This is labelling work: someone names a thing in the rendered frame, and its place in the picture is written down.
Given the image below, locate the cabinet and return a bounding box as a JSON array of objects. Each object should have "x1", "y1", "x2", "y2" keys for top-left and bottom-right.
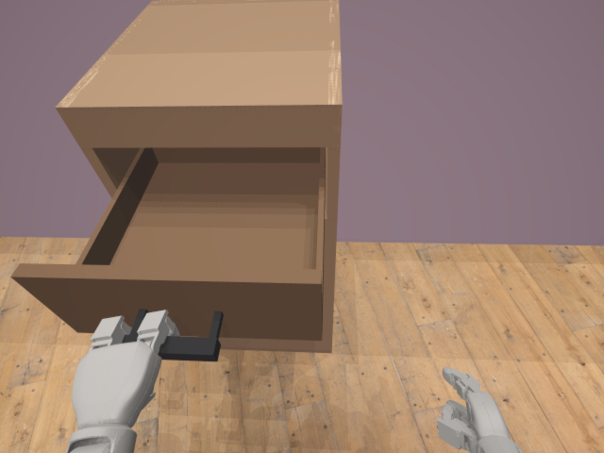
[{"x1": 56, "y1": 0, "x2": 343, "y2": 353}]

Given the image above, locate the robot left forearm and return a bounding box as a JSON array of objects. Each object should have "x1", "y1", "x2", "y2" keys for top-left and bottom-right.
[{"x1": 66, "y1": 424, "x2": 137, "y2": 453}]

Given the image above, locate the left robot hand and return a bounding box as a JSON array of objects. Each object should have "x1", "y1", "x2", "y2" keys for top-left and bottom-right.
[{"x1": 72, "y1": 310, "x2": 180, "y2": 429}]

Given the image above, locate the right robot hand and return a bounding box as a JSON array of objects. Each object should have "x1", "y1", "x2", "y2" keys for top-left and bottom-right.
[{"x1": 437, "y1": 367, "x2": 511, "y2": 453}]

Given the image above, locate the drawer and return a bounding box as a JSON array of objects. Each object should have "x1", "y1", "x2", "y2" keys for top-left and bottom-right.
[{"x1": 11, "y1": 147, "x2": 326, "y2": 341}]

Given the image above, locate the handle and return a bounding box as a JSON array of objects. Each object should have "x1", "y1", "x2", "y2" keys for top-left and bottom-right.
[{"x1": 123, "y1": 310, "x2": 224, "y2": 361}]

